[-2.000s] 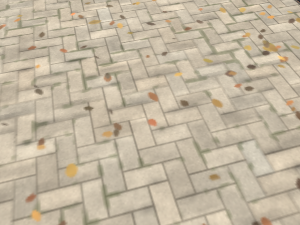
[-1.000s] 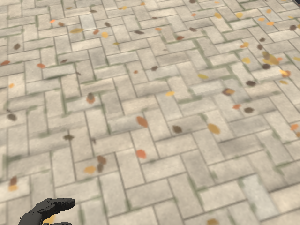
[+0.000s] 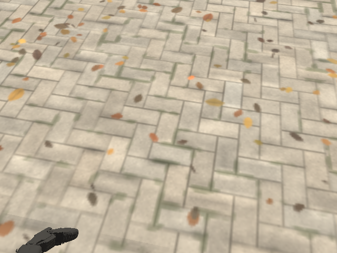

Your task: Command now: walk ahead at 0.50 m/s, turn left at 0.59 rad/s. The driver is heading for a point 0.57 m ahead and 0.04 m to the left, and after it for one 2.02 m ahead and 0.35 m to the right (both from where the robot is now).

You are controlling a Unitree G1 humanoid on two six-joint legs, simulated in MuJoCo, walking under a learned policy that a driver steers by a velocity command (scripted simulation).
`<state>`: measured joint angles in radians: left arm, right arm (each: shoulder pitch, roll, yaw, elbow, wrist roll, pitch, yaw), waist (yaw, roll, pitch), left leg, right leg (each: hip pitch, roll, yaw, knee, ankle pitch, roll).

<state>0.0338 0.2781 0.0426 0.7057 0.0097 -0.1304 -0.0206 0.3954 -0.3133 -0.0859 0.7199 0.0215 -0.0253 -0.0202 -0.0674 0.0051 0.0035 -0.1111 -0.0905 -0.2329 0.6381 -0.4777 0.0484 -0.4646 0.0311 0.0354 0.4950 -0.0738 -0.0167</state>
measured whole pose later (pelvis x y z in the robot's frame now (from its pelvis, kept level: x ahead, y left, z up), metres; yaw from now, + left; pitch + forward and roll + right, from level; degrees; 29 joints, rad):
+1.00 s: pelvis +0.32 +0.02 +0.02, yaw +23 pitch +2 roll +2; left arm 0.36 0.26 0.03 0.85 0.00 -0.08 -0.01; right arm 0.25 -0.30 -0.06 0.65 0.01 -0.05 0.01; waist 0.04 0.04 -0.04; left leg -0.56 0.00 -0.03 0.99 -0.28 0.03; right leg -0.19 0.00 -0.01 0.43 -0.28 -0.04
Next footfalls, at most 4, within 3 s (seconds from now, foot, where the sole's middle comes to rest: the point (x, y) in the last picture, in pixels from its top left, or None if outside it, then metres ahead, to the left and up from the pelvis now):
0.44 left None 0.28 0.15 -0.76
0.84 right None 0.36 -0.07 -0.76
1.30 left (94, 239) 0.54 0.28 -0.76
1.80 right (149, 165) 0.87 0.05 -0.76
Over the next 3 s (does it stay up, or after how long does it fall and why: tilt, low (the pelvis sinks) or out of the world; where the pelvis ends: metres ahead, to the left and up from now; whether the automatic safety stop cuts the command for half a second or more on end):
stays up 1.31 -0.04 0.02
